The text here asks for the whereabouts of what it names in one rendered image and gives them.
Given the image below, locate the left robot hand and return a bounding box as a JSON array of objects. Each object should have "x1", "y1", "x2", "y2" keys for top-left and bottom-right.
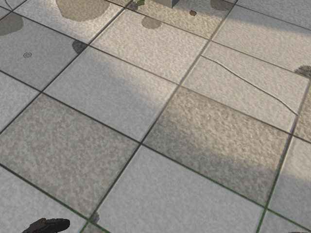
[{"x1": 22, "y1": 217, "x2": 70, "y2": 233}]

